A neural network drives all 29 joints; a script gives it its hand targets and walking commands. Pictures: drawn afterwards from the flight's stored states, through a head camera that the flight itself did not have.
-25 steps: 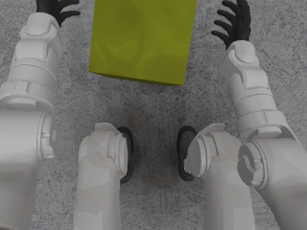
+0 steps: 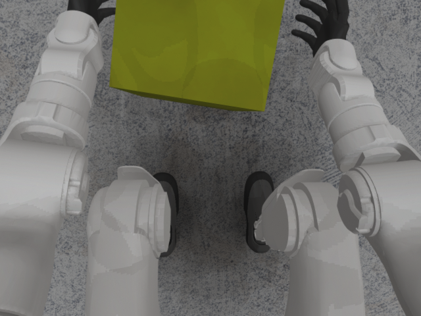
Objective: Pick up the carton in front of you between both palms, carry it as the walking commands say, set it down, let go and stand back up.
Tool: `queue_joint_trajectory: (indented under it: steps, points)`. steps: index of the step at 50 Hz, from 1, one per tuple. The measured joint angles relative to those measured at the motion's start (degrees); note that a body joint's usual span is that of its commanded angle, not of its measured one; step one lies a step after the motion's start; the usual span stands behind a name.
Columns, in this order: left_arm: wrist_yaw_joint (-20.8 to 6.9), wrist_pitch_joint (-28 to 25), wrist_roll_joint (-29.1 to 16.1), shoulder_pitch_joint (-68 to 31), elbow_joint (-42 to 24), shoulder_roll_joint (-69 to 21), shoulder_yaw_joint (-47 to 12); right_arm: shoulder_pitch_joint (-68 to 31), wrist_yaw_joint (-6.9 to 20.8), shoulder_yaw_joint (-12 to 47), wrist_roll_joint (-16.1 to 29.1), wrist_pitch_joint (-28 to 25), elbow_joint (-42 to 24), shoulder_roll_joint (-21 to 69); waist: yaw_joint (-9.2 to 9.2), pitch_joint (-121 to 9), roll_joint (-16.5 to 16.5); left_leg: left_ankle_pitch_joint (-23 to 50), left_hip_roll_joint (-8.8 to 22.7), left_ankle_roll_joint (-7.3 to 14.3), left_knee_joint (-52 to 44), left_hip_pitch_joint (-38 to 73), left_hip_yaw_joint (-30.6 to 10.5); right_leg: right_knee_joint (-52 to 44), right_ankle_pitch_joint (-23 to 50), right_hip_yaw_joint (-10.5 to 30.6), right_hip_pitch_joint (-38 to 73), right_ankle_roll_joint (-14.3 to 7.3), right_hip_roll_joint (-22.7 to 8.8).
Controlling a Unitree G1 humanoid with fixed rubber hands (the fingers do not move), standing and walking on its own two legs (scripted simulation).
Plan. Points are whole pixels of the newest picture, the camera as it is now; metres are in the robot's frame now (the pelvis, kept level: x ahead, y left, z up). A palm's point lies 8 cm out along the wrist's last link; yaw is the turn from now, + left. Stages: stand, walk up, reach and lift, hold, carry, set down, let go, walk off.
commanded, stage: reach and lift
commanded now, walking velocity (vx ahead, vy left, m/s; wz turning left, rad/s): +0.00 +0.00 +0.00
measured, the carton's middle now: (196, 44) +0.52 +0.06 -0.25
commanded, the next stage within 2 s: none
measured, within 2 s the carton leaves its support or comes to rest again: leaves its support in 0.52 s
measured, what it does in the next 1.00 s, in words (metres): rises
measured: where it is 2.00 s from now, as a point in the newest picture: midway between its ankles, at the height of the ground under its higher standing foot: (212, 226)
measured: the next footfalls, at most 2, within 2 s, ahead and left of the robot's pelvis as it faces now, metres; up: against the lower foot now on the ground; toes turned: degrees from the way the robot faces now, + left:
none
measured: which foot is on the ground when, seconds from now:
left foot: down 0.00-1.00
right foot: down 0.00-1.00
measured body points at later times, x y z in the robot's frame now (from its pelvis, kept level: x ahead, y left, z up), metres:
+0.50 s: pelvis +0.00 +0.00 +0.00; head +0.35 +0.06 +0.26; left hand +0.55 +0.21 -0.17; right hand +0.54 -0.10 -0.17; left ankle +0.11 +0.11 -0.34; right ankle +0.13 -0.13 -0.34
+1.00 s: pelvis +0.00 -0.02 +0.08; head +0.25 +0.04 +0.45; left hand +0.49 +0.21 +0.01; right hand +0.51 -0.09 +0.01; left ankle +0.11 +0.11 -0.34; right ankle +0.13 -0.13 -0.34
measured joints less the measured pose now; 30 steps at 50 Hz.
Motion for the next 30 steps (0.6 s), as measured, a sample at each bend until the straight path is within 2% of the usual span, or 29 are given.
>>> queue_joint_trajectory:
  steps: [5, 13, 16, 21, 25, 30]
  points:
    - [-0.28, -0.27, 0.24, -1.15, 2.81, -0.42, 0.38, 0.02, 0.08, -1.4, -2.74, -0.16, 0.61, 1.34, -0.08, -0.89, 0.74, 0.54, -0.18, -0.18, -1.17, 0.12, -0.12, -1.05, 0.41, -0.1, 0.11, -0.17, -0.15]
    - [-0.23, -0.99, -0.75, -4.47, 4.94, -1.99, -1.78, -3.22, 0.08, -0.76, -4.11, -0.62, 1.15, 3.67, 0.62, 0.41, 0.41, 1.09, -0.01, -0.58, -2.11, 0.61, -0.32, -1.92, 1.22, -0.26, 0.31, -0.54, 0.07]
    - [-0.04, -0.72, -0.33, -5.66, 6.36, -2.3, -2.39, -4.06, -2.26, -4.03, -6.35, -1.17, 1.8, 4.84, 0.72, 0.67, 0.32, 1.26, -0.36, -0.74, -2.24, 0.61, -0.44, -1.93, 1.1, -0.38, 0.48, -0.71, -0.24]
    - [0.12, 1.21, 2.36, -8.09, 8.16, -3.25, -1.21, -4.23, -1.89, -10.47, -10.07, 0.47, 1.14, 5.63, 0.8, 0.56, 0.16, 1.63, -1.15, -0.8, -1.53, -0.09, -0.94, -1.19, 0.75, -0.39, 0.34, -0.24, 0.24]
    - [0.64, 4.16, 4.81, -7.07, 5.67, -4.23, 1.26, -3.57, -1.25, -12.75, -12.06, 3.32, -0.77, 5.7, 1.01, 0.03, -0.21, 1.24, -0.98, -0.58, -0.16, -0.46, -0.64, 0.16, 0.47, 0.29, -0.14, 0.57, 1.32]
    - [2.45, 6.76, 5.15, -1.25, -1.72, -5.84, 2.01, -0.06, -2.1, -12.25, -10.81, 6.42, -6.41, 6.13, 0.59, -2.57, -0.82, 0.67, -1.15, -0.47, 0.86, -0.98, -0.2, 1.46, -0.44, 1.33, -0.69, 1.48, 2.36]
